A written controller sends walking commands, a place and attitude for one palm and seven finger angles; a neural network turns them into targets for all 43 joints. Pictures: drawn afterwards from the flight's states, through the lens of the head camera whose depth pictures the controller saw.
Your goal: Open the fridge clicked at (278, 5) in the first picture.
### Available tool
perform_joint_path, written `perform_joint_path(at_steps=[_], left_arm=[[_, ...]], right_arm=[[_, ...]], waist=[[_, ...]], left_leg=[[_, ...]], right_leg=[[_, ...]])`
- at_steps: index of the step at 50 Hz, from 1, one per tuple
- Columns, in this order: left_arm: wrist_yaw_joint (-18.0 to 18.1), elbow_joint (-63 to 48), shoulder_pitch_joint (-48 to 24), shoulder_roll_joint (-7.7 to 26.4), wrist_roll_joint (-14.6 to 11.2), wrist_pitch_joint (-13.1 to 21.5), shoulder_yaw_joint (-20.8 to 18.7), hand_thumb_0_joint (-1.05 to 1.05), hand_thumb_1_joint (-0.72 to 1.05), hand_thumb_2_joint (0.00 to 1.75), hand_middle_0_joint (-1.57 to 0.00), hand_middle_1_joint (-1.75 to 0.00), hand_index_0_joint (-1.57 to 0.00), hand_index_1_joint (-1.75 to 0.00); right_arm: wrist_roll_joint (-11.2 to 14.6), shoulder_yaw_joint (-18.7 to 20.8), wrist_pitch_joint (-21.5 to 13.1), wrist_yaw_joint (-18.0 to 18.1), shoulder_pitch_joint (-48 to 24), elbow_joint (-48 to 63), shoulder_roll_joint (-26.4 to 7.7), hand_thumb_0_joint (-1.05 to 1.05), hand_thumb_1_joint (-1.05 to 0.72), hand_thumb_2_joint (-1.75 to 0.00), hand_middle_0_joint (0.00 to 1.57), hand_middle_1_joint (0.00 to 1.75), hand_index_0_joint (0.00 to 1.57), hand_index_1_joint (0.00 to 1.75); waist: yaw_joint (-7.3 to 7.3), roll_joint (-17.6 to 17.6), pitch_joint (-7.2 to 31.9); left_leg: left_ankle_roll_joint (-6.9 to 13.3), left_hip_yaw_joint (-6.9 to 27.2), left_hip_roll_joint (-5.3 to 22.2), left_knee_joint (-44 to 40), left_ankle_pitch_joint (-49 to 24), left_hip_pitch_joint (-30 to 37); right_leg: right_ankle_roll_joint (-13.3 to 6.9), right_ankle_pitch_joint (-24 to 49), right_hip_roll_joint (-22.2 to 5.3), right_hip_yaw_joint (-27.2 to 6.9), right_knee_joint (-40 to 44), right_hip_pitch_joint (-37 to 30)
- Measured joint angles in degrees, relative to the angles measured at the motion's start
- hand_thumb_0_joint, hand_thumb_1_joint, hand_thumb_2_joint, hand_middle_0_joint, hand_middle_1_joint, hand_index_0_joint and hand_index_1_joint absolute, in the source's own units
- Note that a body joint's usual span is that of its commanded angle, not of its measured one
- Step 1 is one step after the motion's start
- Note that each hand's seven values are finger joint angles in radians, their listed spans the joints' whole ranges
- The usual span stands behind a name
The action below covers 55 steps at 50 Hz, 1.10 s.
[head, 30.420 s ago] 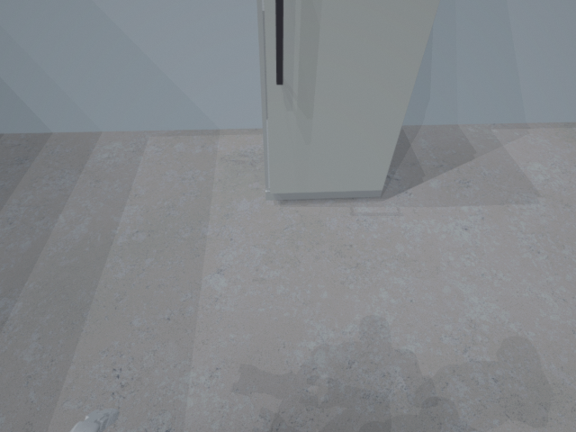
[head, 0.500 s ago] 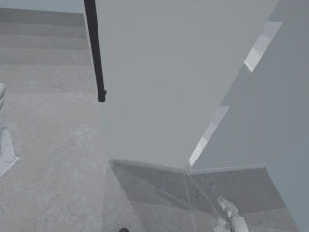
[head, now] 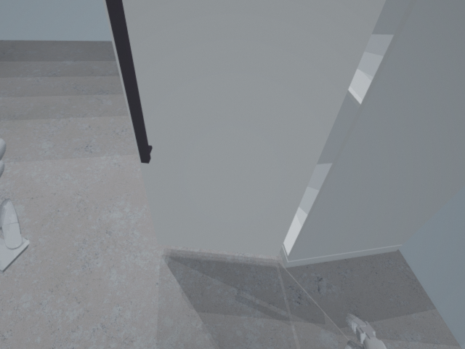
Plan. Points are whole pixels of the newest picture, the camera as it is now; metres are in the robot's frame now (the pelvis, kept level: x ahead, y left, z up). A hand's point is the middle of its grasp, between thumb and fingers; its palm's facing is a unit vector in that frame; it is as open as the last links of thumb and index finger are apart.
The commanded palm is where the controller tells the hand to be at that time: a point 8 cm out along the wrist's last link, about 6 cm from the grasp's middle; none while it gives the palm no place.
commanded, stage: stop stepping back and stand still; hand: left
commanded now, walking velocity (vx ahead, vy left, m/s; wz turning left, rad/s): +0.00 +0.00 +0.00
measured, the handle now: (134, 83) +0.62 +0.29 +0.13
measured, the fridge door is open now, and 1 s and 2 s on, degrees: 76 76 76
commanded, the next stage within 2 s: let the arm hang, fingers relaxed in 0.14 s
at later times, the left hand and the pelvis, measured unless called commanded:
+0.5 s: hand out of the picture +0.09 +0.22 -0.15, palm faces +0.01 -0.96 -0.27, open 7.4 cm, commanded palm none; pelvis -0.01 +0.01 -0.01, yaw +4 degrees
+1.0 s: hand out of the picture -0.03 +0.27 -0.15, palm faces +0.08 -0.95 -0.32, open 7.4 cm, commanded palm none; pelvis -0.05 +0.02 +0.02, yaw +4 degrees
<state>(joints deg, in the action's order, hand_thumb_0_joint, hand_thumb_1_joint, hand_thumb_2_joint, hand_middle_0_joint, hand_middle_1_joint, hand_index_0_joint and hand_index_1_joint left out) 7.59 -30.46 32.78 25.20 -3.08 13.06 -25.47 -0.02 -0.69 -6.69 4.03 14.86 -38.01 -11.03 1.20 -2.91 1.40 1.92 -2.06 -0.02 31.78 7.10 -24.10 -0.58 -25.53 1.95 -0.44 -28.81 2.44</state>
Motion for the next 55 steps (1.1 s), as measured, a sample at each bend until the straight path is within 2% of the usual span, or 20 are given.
perform_joint_path(at_steps=[2, 4, 6, 8, 9, 10, 12, 13, 15, 17, 19, 21, 24, 27, 29, 32, 37, 45, 55], left_arm=[[0.30, 2.45, -2.29, -0.61, -0.19, -0.57, 0.50, 0.01, 0.89, 0.90, -0.21, -0.30, -0.22, -0.30], [0.56, 5.28, -4.77, -1.07, -0.32, -1.87, 0.94, 0.01, 0.89, 0.90, -0.21, -0.30, -0.22, -0.30], [0.67, 6.98, -6.22, -1.00, -0.14, -3.00, 0.87, 0.01, 0.89, 0.90, -0.21, -0.30, -0.21, -0.30], [0.50, 7.26, -6.04, -1.00, 0.22, -3.20, 0.86, 0.01, 0.89, 0.90, -0.21, -0.30, -0.21, -0.30], [0.24, 6.94, -5.27, -1.41, 0.33, -3.13, 1.31, 0.01, 0.89, 0.90, -0.21, -0.30, -0.21, -0.30], [0.05, 6.13, -3.98, -1.89, 0.35, -3.15, 1.79, 0.01, 0.89, 0.90, -0.21, -0.30, -0.21, -0.30], [0.02, 4.05, -0.92, -3.17, 0.41, -2.77, 2.51, 0.01, 0.89, 0.90, -0.21, -0.30, -0.21, -0.30], [-0.56, 6.26, -1.46, -3.34, 1.92, -1.81, 3.78, 0.01, 0.89, 0.90, -0.21, -0.30, -0.21, -0.30], [-3.05, 17.08, -6.55, -3.34, 4.16, -3.95, 8.43, 0.00, 0.89, 0.90, -0.20, -0.30, -0.21, -0.30], [-4.98, 30.34, -11.62, -4.64, 4.61, -8.36, 13.27, 0.00, 0.89, 0.90, -0.20, -0.30, -0.21, -0.30], [-6.05, 43.38, -15.39, -6.29, 4.73, -12.25, 17.54, 0.00, 0.90, 0.90, -0.20, -0.30, -0.20, -0.30], [-6.66, 54.13, -17.58, -7.65, 4.86, -14.90, 20.77, 0.00, 0.90, 0.90, -0.20, -0.30, -0.20, -0.29], [-7.18, 66.12, -19.13, -10.68, 4.80, -16.16, 23.99, 0.01, 0.91, 0.90, -0.20, -0.30, -0.20, -0.29], [-7.50, 73.41, -18.09, -12.70, 4.74, -15.28, 25.94, 0.01, 0.91, 0.90, -0.20, -0.30, -0.20, -0.29], [-7.14, 77.03, -16.84, -13.20, 4.70, -14.71, 25.87, 0.01, 0.92, 0.89, -0.20, -0.30, -0.21, -0.30], [-7.22, 82.06, -15.76, -12.23, 4.44, -14.82, 25.50, 0.01, 0.93, 0.89, -0.21, -0.30, -0.21, -0.30], [-7.37, 88.36, -16.09, -10.63, 4.08, -15.09, 24.90, 0.01, 0.93, 0.89, -0.21, -0.30, -0.21, -0.30], [-7.84, 93.11, -19.23, -7.55, 4.18, -13.94, 24.67, 0.01, 0.91, 0.90, -0.20, -0.30, -0.20, -0.30], [-8.00, 94.39, -22.63, -5.48, 4.18, -12.79, 24.87, 0.00, 0.91, 0.90, -0.20, -0.30, -0.20, -0.29]], right_arm=[[0.24, 0.20, -0.11, 0.46, -0.83, -0.37, -0.28, 0.02, -0.90, -0.90, 0.21, 0.30, 0.20, 0.30], [0.11, 0.37, -0.39, 0.56, -1.71, -0.10, -0.22, 0.02, -0.90, -0.90, 0.20, 0.30, 0.20, 0.30], [0.04, 0.05, -0.60, 0.50, -2.43, 0.60, 0.21, 0.02, -0.90, -0.90, 0.20, 0.30, 0.20, 0.30], [0.00, -0.26, -0.54, 0.27, -2.65, 1.71, 0.62, 0.02, -0.90, -0.90, 0.20, 0.30, 0.20, 0.30], [-0.08, -0.26, -0.31, 0.08, -2.40, 1.88, 0.61, 0.02, -0.90, -0.90, 0.20, 0.30, 0.20, 0.30], [-0.12, -0.26, -0.01, -0.22, -1.98, 1.63, 0.57, 0.02, -0.90, -0.90, 0.21, 0.30, 0.20, 0.30], [-0.03, -0.22, 0.52, -0.72, -0.98, 0.72, 0.40, 0.02, -0.90, -0.90, 0.21, 0.30, 0.20, 0.30], [-0.30, 0.37, -0.39, -1.85, -0.60, -0.72, -0.11, 0.01, -0.90, -0.90, 0.21, 0.30, 0.20, 0.30], [-0.52, 1.37, 0.47, -3.85, -0.78, -3.36, -2.48, 0.01, -0.90, -0.90, 0.21, 0.30, 0.20, 0.30], [-0.72, 1.98, 2.22, -4.76, -1.82, -4.87, -5.48, 0.01, -0.90, -0.90, 0.21, 0.30, 0.20, 0.30], [-1.25, 2.30, 3.70, -4.80, -3.68, -6.20, -7.36, 0.01, -0.90, -0.90, 0.21, 0.30, 0.20, 0.30], [-1.90, 1.96, 4.92, -4.42, -5.60, -7.16, -7.29, 0.01, -0.90, -0.90, 0.21, 0.30, 0.20, 0.30], [-2.26, 1.14, 5.55, -3.83, -6.64, -8.11, -6.32, 0.01, -0.90, -0.90, 0.20, 0.30, 0.20, 0.30], [-1.92, 0.78, 6.55, -3.64, -6.19, -10.09, -4.88, 0.01, -0.90, -0.90, 0.20, 0.30, 0.20, 0.30], [-1.80, 0.83, 7.08, -3.45, -5.37, -11.56, -4.12, 0.01, -0.90, -0.90, 0.21, 0.30, 0.20, 0.30], [-1.64, 1.16, 7.60, -3.10, -4.49, -14.23, -3.58, 0.01, -0.90, -0.90, 0.21, 0.30, 0.20, 0.30], [-1.21, 1.45, 7.80, -2.54, -4.96, -17.73, -3.78, 0.01, -0.90, -0.90, 0.20, 0.30, 0.20, 0.30], [-1.04, 1.06, 7.28, -3.22, -7.22, -20.79, -4.27, 0.01, -0.90, -0.90, 0.20, 0.30, 0.20, 0.30], [-1.22, 1.15, 6.82, -3.97, -7.39, -23.90, -5.88, 0.01, -0.90, -0.90, 0.21, 0.30, 0.20, 0.30]], waist=[[0.12, 0.68, -0.63], [-0.31, 1.55, -1.04], [-0.79, 1.71, -1.42], [-1.79, 1.93, -1.80], [-2.08, 2.42, -1.53], [-1.74, 2.45, -0.79], [-0.43, 1.63, 0.81], [0.03, 1.44, 1.60], [0.48, 2.07, 2.60], [-0.46, 4.45, 2.58], [-1.44, 5.71, 1.67], [-1.81, 4.34, -0.60], [-2.38, 2.93, -4.56], [-2.15, 0.95, -6.77], [-1.45, -0.44, -7.38], [-0.63, -1.55, -7.48], [0.37, -0.24, -6.76], [0.31, 2.34, -4.27], [-0.50, 3.55, -2.29]], left_leg=[[0.36, -0.18, -0.20, -0.59, 0.66, 1.05], [0.54, -0.05, -0.39, -1.97, -0.01, 2.04], [0.32, 0.07, -0.68, -3.37, -1.04, 2.70], [-0.21, 0.79, -0.89, -2.32, 0.57, 1.92], [-0.73, 1.58, -0.83, 0.05, 4.25, 0.84], [-1.32, 2.15, -1.01, 4.30, 7.47, -0.46], [-1.99, 2.34, -1.42, 13.06, 10.14, -2.09], [-1.93, 1.58, -1.22, 16.19, 10.90, -2.85], [-2.28, 0.69, -0.88, 16.13, 11.51, -2.74], [-1.70, 1.18, -0.14, 10.71, 2.72, -0.70], [-0.49, 1.10, -1.02, 10.02, 9.40, -0.28], [0.23, -0.17, -1.96, 10.11, 13.51, 0.04], [-0.72, 0.01, -1.52, 8.89, 12.05, 0.66], [-1.03, 1.13, -0.90, 7.12, 9.62, 1.13], [-1.18, 1.89, -0.60, 6.45, 8.82, 1.65], [-1.68, 2.81, -0.39, 4.51, 9.46, 3.41], [-1.13, 3.24, 0.24, 1.88, 7.35, 5.61], [-0.43, 2.45, -0.37, -4.93, 2.80, 8.82], [0.03, 1.45, -1.19, -9.98, -0.48, 10.71]], right_leg=[[1.49, 1.38, -0.33, 0.04, -5.73, 2.36], [2.01, -0.37, -0.15, -0.62, -8.89, 4.77], [1.33, -1.77, -0.45, -0.51, -4.94, 5.58], [-0.07, 3.45, -0.50, 0.43, -1.77, 5.42], [-0.60, 4.62, -0.20, 1.07, -1.16, 5.29], [-0.96, 4.98, -0.08, 1.06, -0.51, 5.33], [-1.15, 5.25, -0.25, -0.08, 1.03, 5.36], [-1.03, 5.26, -0.63, -0.16, 1.26, 5.78], [-0.37, 3.90, -2.01, 0.67, -1.18, 7.72], [0.59, 1.01, -2.82, 2.14, -6.14, 10.19], [1.14, -1.14, -3.78, 2.22, -12.06, 13.44], [1.00, -2.51, -4.58, 0.31, -14.97, 14.89], [2.00, -2.15, -4.16, 0.31, -13.10, 13.86], [0.59, 0.31, -3.28, 1.37, -9.49, 12.28], [0.12, 1.20, -2.82, 1.93, -7.94, 11.26], [0.14, 1.88, -2.46, 2.76, -6.27, 9.55], [0.71, 5.29, -1.67, 3.09, -0.59, 5.97], [1.22, 9.84, -2.34, 2.42, 5.64, 3.31], [1.70, 11.79, -3.30, 1.55, 7.73, 3.06]])
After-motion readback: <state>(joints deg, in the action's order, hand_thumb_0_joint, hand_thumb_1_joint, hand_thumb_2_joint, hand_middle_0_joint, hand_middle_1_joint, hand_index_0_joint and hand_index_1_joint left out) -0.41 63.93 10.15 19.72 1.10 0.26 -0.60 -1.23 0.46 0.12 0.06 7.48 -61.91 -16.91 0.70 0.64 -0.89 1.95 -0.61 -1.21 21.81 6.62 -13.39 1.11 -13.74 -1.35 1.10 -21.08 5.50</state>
